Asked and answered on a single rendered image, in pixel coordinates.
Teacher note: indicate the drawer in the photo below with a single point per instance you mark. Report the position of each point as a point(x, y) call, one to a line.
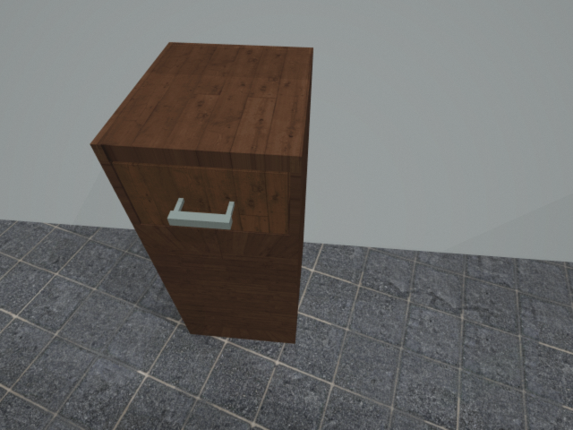
point(262, 198)

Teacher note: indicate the cabinet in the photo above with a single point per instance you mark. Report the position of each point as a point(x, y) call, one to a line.
point(221, 106)

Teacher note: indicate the handle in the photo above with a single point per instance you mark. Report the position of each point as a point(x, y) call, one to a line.
point(199, 219)

